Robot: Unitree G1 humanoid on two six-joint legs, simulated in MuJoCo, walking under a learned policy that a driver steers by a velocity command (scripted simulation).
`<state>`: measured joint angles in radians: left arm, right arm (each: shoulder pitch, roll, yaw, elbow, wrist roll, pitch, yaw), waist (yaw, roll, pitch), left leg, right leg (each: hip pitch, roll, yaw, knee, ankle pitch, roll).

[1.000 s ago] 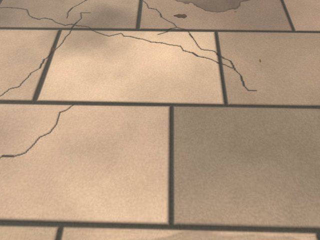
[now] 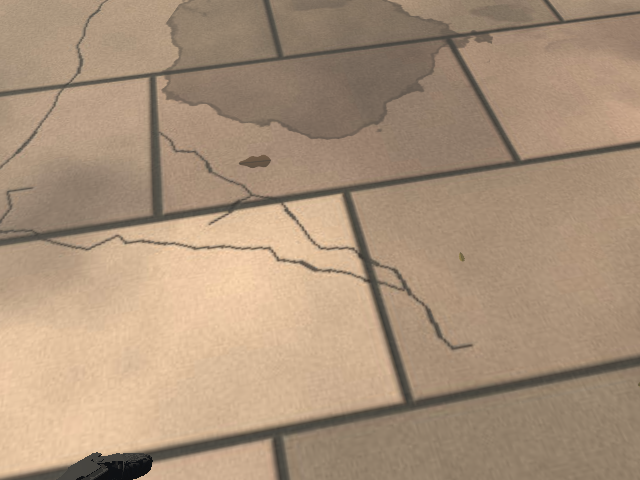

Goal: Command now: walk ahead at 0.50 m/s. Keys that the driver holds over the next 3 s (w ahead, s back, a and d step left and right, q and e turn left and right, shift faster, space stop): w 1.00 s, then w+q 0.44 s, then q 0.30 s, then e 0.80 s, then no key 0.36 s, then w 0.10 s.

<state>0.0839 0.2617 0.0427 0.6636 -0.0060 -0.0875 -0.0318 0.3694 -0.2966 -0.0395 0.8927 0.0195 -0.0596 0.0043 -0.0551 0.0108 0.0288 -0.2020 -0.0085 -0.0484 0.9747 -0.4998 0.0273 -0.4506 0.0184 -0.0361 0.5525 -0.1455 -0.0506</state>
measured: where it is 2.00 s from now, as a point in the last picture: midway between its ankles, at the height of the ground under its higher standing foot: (291, 258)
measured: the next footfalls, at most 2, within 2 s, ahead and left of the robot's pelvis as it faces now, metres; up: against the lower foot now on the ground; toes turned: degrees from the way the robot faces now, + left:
left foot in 0.46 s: +0.42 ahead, +0.15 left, +0.00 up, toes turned +2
right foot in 1.00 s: +0.71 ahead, -0.09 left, +0.00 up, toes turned -2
